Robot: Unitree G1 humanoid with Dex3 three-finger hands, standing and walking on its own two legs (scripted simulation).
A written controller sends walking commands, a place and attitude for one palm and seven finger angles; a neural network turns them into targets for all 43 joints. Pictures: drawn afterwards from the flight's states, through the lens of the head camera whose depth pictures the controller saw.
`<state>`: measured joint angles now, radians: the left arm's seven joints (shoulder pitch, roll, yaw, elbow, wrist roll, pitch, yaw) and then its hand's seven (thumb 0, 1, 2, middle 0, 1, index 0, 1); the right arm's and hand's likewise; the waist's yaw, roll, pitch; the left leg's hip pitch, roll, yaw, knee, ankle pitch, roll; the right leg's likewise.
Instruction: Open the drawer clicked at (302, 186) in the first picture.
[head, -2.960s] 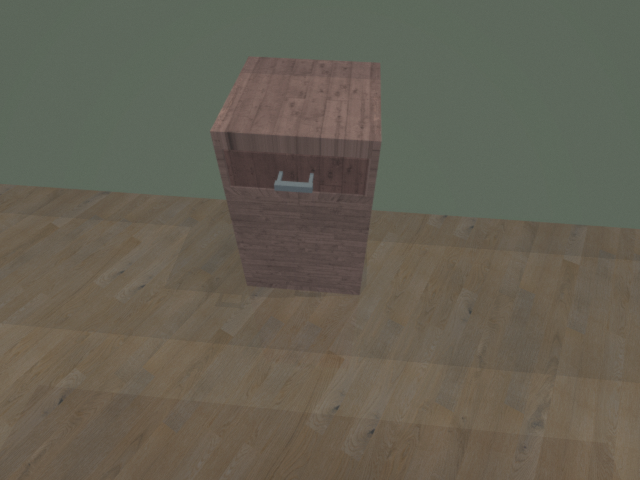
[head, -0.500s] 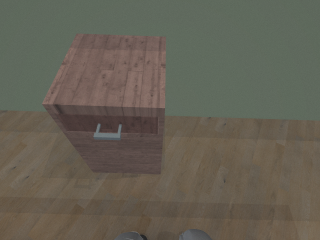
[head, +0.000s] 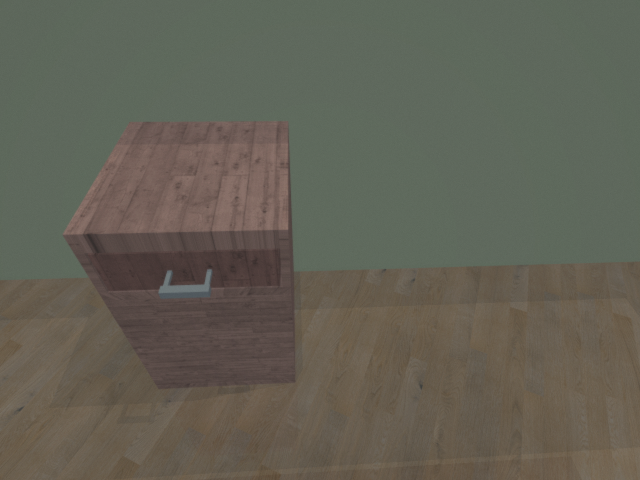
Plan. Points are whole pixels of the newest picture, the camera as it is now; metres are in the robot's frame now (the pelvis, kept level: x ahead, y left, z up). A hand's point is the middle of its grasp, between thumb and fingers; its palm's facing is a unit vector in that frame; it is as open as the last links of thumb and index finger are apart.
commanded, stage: come to a stop and stand still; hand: left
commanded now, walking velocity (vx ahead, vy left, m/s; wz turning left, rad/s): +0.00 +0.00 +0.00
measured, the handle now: (187, 283) +0.54 +0.30 -0.18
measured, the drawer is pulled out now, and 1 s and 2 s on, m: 0.00 0.00 0.00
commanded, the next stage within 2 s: look again from close up in 0.32 s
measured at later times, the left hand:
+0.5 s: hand out of the picture -0.04 +0.14 -0.16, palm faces +0.04 -0.99 -0.13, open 7.4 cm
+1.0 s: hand out of the picture -0.02 +0.15 -0.15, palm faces +0.03 -0.99 -0.17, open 7.4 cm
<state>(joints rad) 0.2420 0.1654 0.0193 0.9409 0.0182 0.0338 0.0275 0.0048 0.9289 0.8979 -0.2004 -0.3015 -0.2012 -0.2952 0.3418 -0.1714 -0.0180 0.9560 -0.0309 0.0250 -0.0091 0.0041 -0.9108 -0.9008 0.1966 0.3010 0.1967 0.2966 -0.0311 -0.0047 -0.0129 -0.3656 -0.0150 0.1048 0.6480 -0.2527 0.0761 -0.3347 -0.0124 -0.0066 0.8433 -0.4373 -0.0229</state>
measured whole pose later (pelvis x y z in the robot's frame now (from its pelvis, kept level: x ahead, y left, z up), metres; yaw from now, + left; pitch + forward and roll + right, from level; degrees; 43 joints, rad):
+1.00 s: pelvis +0.00 +0.00 +0.02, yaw -1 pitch -1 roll +0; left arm 0.34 0.12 0.00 1.11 0.01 -0.02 0.04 0.01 0.91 0.90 -0.20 -0.30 -0.20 -0.29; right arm 0.31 -0.13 0.01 1.13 -0.01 -0.02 -0.03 0.00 -0.91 -0.90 0.20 0.30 0.20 0.30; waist 0.00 0.00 0.02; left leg -0.22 -0.02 0.05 0.46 -0.23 0.03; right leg -0.16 -0.01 -0.02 0.47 -0.30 0.00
